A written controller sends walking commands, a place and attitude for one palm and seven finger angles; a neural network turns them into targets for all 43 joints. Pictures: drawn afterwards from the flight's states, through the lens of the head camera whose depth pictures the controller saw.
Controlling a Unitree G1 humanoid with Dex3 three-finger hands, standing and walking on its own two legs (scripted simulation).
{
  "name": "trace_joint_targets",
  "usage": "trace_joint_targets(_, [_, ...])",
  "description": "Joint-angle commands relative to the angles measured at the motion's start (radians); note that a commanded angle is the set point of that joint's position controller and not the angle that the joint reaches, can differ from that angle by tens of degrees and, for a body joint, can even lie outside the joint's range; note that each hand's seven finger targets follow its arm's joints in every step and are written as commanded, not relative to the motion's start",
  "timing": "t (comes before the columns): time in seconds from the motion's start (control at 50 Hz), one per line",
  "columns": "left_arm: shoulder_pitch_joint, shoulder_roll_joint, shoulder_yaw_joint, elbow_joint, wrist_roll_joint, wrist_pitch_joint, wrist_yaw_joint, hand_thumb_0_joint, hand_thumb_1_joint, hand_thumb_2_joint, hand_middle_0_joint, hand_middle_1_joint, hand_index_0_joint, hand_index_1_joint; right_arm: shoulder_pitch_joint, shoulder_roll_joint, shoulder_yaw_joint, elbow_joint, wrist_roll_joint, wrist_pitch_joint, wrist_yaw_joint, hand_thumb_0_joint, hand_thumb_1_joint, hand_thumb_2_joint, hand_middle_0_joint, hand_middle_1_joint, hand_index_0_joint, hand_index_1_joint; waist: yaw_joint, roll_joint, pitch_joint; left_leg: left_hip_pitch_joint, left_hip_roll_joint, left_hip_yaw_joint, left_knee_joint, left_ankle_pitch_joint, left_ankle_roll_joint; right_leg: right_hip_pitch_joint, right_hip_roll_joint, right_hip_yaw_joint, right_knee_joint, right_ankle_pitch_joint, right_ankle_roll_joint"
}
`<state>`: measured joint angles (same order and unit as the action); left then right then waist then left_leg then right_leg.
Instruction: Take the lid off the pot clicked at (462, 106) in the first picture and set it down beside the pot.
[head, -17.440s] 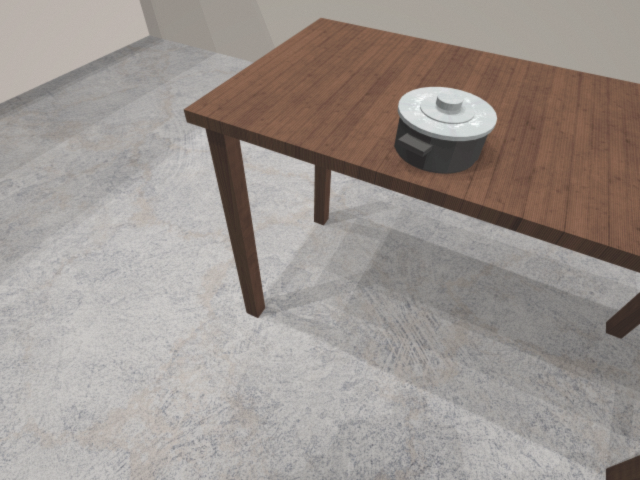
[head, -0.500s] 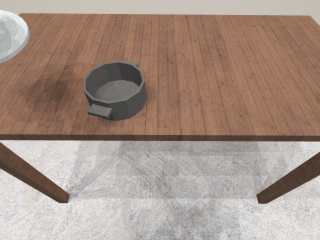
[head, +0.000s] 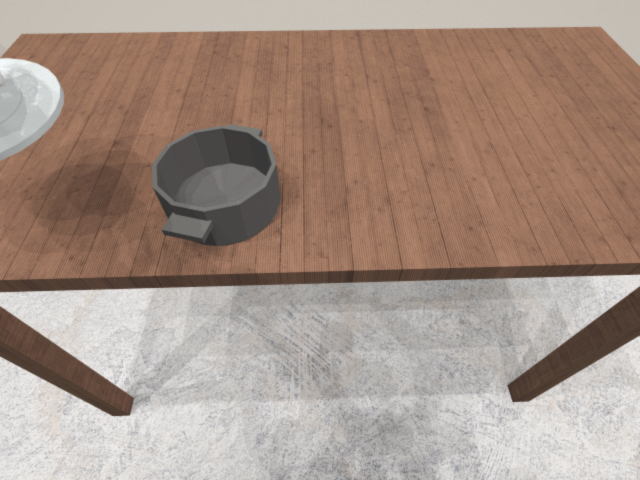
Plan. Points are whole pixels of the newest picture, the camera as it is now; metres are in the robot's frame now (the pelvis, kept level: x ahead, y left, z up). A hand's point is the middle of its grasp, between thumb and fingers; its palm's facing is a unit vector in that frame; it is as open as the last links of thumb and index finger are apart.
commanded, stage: lower the lid onto the table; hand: left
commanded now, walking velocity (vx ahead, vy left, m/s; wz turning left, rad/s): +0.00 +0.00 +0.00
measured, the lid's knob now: out of the picture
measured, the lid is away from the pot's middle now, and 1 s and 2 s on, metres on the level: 0.23 0.23 0.24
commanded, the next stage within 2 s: none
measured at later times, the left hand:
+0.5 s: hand out of the picture +0.44 +0.34 +0.23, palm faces -0.29 -0.20 -0.94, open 7.1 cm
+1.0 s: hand out of the picture +0.45 +0.34 +0.19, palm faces -0.36 -0.20 -0.91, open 7.1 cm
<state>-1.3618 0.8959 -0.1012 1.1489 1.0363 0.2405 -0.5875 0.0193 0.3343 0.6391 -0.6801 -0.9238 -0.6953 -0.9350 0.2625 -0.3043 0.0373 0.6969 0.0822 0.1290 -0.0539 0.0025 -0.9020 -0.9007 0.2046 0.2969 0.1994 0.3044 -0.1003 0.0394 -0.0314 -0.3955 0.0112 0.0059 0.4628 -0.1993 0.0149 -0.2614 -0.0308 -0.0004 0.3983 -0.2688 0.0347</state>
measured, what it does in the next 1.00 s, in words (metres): stands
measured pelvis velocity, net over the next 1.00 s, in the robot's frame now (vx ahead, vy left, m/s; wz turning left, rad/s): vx -0.01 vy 0.01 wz -0.01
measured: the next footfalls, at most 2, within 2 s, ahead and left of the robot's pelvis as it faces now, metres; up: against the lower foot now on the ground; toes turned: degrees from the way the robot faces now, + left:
none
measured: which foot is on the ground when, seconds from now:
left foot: down 0.00-1.00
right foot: down 0.00-1.00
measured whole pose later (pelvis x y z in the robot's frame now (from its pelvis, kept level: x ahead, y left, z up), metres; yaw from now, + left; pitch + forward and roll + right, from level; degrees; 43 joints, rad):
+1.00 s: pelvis -0.01 +0.01 +0.00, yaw -1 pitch +9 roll -2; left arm -1.27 0.88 -0.10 1.21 1.01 0.12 -0.55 0.02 0.34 0.64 -0.68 -0.93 -0.69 -0.94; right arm 0.29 -0.30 0.03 0.72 0.09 0.11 -0.08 0.00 -0.90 -0.90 0.21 0.30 0.20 0.30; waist -0.12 0.02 -0.04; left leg -0.47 0.02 0.01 0.53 -0.22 0.02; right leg -0.33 -0.02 0.01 0.44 -0.28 0.04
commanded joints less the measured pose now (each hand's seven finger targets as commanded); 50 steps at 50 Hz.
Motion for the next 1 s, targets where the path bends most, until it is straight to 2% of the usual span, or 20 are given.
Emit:
trace_joint_targets(0.0, [-0.586,0.247,0.017,-0.241,0.025,-0.009,0.064,0.0,0.777,0.843,-0.865,-1.039,-0.876,-1.038,0.029,-0.162,-0.055,-0.075,0.002,-0.031,-0.015,0.0,-0.9,-0.9,0.2,0.3,0.2,0.3,-0.01,0.118,-0.425,0.385,-0.039,0.014,0.026,0.415,0.063,-0.029,0.074,-0.053,-0.026,0.291,-0.058])
trace_joint_targets(0.06, [-0.607,0.301,0.056,-0.311,0.023,-0.027,0.073,0.0,0.777,0.843,-0.865,-1.039,-0.876,-1.038,0.026,-0.168,-0.055,-0.076,0.002,-0.036,-0.016,0.0,-0.9,-0.9,0.2,0.3,0.2,0.3,0.002,0.138,-0.494,0.407,-0.038,0.015,0.027,0.443,0.061,0.001,0.072,-0.044,-0.016,0.317,-0.057])
trace_joint_targets(0.14, [-0.513,0.279,0.044,-0.225,0.01,-0.036,0.067,0.0,0.777,0.843,-0.865,-1.039,-0.876,-1.038,0.025,-0.17,-0.052,-0.077,0.007,-0.038,-0.02,0.0,-0.9,-0.9,0.2,0.3,0.2,0.3,-0.001,0.099,-0.425,0.361,-0.04,0.022,0.032,0.431,0.062,-0.01,0.072,-0.052,-0.013,0.329,-0.063])
trace_joint_targets(0.16, [-0.574,0.296,0.055,-0.289,0.017,-0.04,0.073,0.0,0.777,0.843,-0.865,-1.039,-0.876,-1.038,0.025,-0.169,-0.056,-0.075,0.004,-0.033,-0.016,0.0,-0.9,-0.9,0.2,0.3,0.2,0.3,0.001,0.114,-0.48,0.385,-0.037,0.018,0.031,0.437,0.062,0.003,0.07,-0.044,-0.01,0.328,-0.055])
trace_joint_targets(0.24, [-0.523,0.246,0.035,-0.297,-0.005,-0.044,0.071,0.0,0.777,0.843,-0.865,-1.039,-0.876,-1.038,0.021,-0.168,-0.059,-0.083,0.004,-0.042,-0.014,0.0,-0.9,-0.9,0.2,0.3,0.2,0.3,0.001,0.155,-0.459,0.416,-0.034,0.008,0.051,0.512,0.061,-0.037,0.077,-0.054,-0.002,0.34,-0.066])
trace_joint_targets(0.26, [-0.526,0.298,0.08,-0.297,0.013,-0.043,0.077,0.0,0.777,0.843,-0.865,-1.039,-0.876,-1.038,0.029,-0.167,-0.062,-0.079,0.0,-0.035,-0.011,0.0,-0.9,-0.9,0.2,0.3,0.2,0.3,0.003,0.136,-0.483,0.407,-0.035,0.007,0.048,0.482,0.061,-0.02,0.077,-0.048,-0.001,0.325,-0.058])
trace_joint_targets(0.32, [-0.467,0.256,0.041,-0.184,0.006,-0.045,0.069,0.0,0.777,0.843,-0.865,-1.039,-0.876,-1.038,0.022,-0.167,-0.057,-0.076,0.007,-0.021,-0.017,0.0,-0.9,-0.9,0.2,0.3,0.2,0.3,-0.009,0.06,-0.37,0.312,-0.043,0.023,0.025,0.323,0.063,-0.033,0.074,-0.055,-0.014,0.275,-0.058])
trace_joint_targets(0.36, [-0.535,0.29,0.058,-0.281,0.003,-0.058,0.077,0.0,0.777,0.843,-0.865,-1.039,-0.876,-1.038,0.015,-0.171,-0.057,-0.081,0.006,-0.02,-0.015,0.0,-0.9,-0.9,0.2,0.3,0.2,0.3,-0.002,0.115,-0.445,0.357,-0.039,0.017,0.028,0.367,0.06,-0.019,0.073,-0.048,-0.006,0.286,-0.058])
trace_joint_targets(0.4, [-0.549,0.258,0.034,-0.252,0.004,-0.06,0.077,0.0,0.777,0.843,-0.865,-1.039,-0.876,-1.038,0.023,-0.166,-0.06,-0.073,0.007,-0.025,-0.021,0.0,-0.9,-0.9,0.2,0.3,0.2,0.3,-0.014,0.123,-0.425,0.364,-0.038,0.014,0.035,0.355,0.065,-0.045,0.075,-0.05,-0.012,0.272,-0.059])
trace_joint_targets(0.46, [-0.54,0.302,0.072,-0.274,0.007,-0.076,0.086,0.0,0.777,0.843,-0.865,-1.039,-0.876,-1.038,0.037,-0.17,-0.06,-0.07,0.002,-0.034,-0.023,0.0,-0.9,-0.9,0.2,0.3,0.2,0.3,-0.006,0.125,-0.479,0.384,-0.035,0.011,0.038,0.38,0.063,-0.032,0.077,-0.048,-0.002,0.278,-0.057])
trace_joint_targets(0.54, [-0.492,0.227,0.019,-0.244,-0.02,-0.087,0.079,0.0,0.777,0.843,-0.865,-1.039,-0.876,-1.038,0.027,-0.169,-0.059,-0.075,0.009,-0.038,-0.025,0.0,-0.9,-0.9,0.2,0.3,0.2,0.3,-0.011,0.126,-0.425,0.367,-0.034,0.011,0.042,0.399,0.061,-0.059,0.079,-0.058,-0.001,0.289,-0.065])
trace_joint_targets(0.56, [-0.53,0.274,0.057,-0.262,-0.005,-0.086,0.086,0.0,0.777,0.843,-0.865,-1.039,-0.876,-1.038,0.036,-0.171,-0.062,-0.065,0.003,-0.033,-0.021,0.0,-0.9,-0.9,0.2,0.3,0.2,0.3,-0.009,0.126,-0.46,0.377,-0.033,0.007,0.04,0.375,0.06,-0.05,0.08,-0.052,0.001,0.269,-0.058])
trace_joint_targets(0.62, [-0.485,0.267,0.049,-0.173,-0.001,-0.088,0.085,0.0,0.777,0.843,-0.865,-1.039,-0.876,-1.038,0.043,-0.172,-0.059,-0.061,0.005,-0.028,-0.026,0.0,-0.9,-0.9,0.2,0.3,0.2,0.3,-0.016,0.074,-0.392,0.309,-0.043,0.013,0.031,0.278,0.063,-0.055,0.082,-0.054,-0.006,0.243,-0.06])
trace_joint_targets(0.74, [-0.499,0.263,0.04,-0.233,-0.012,-0.116,0.091,0.0,0.777,0.843,-0.865,-1.039,-0.876,-1.038,0.046,-0.172,-0.06,-0.066,0.008,-0.042,-0.035,0.0,-0.9,-0.9,0.2,0.3,0.2,0.3,-0.015,0.148,-0.457,0.367,-0.034,0.012,0.056,0.386,0.064,-0.073,0.082,-0.057,0.009,0.281,-0.065])
trace_joint_targets(0.8, [-0.459,0.272,0.049,-0.139,-0.005,-0.111,0.091,0.0,0.777,0.843,-0.865,-1.039,-0.876,-1.038,0.065,-0.176,-0.061,-0.049,0.006,-0.032,-0.034,0.0,-0.9,-0.9,0.2,0.3,0.2,0.3,-0.026,0.07,-0.392,0.297,-0.04,0.019,0.047,0.276,0.066,-0.076,0.085,-0.054,0.001,0.252,-0.056])
trace_joint_targets(0.84, [-0.483,0.274,0.041,-0.196,-0.018,-0.122,0.091,0.0,0.777,0.843,-0.865,-1.039,-0.876,-1.038,0.053,-0.18,-0.06,-0.057,0.01,-0.036,-0.037,0.0,-0.9,-0.9,0.2,0.3,0.2,0.3,-0.018,0.132,-0.43,0.326,-0.036,0.025,0.052,0.328,0.065,-0.072,0.079,-0.052,0.011,0.281,-0.063])
trace_joint_targets(0.86, [-0.538,0.324,0.08,-0.256,-0.006,-0.126,0.101,0.0,0.777,0.843,-0.865,-1.039,-0.876,-1.038,0.062,-0.181,-0.064,-0.055,0.005,-0.032,-0.033,0.0,-0.9,-0.9,0.2,0.3,0.2,0.3,-0.015,0.149,-0.502,0.362,-0.031,0.015,0.059,0.355,0.064,-0.059,0.082,-0.046,0.017,0.28,-0.056])
trace_joint_targets(0.9, [-0.504,0.251,0.031,-0.192,-0.006,-0.123,0.098,0.0,0.777,0.843,-0.865,-1.039,-0.876,-1.038,0.074,-0.174,-0.067,-0.047,0.008,-0.035,-0.037,0.0,-0.9,-0.9,0.2,0.3,0.2,0.3,-0.031,0.151,-0.443,0.355,-0.031,0.012,0.067,0.347,0.065,-0.108,0.086,-0.055,0.011,0.259,-0.058])
trace_joint_targets(0.96, [-0.484,0.288,0.061,-0.199,-0.009,-0.131,0.1,0.0,0.777,0.843,-0.865,-1.039,-0.876,-1.038,0.075,-0.18,-0.066,-0.048,0.005,-0.034,-0.035,0.0,-0.9,-0.9,0.2,0.3,0.2,0.3,-0.023,0.145,-0.462,0.35,-0.03,0.01,0.072,0.362,0.061,-0.104,0.088,-0.054,0.021,0.262,-0.058])
trace_joint_targets(0.98, [-0.471,0.251,0.034,-0.159,-0.008,-0.129,0.099,0.0,0.777,0.843,-0.865,-1.039,-0.876,-1.038,0.081,-0.176,-0.067,-0.045,0.006,-0.035,-0.037,0.0,-0.9,-0.9,0.2,0.3,0.2,0.3,-0.031,0.133,-0.43,0.333,-0.034,0.011,0.075,0.335,0.065,-0.121,0.09,-0.057,0.02,0.253,-0.059])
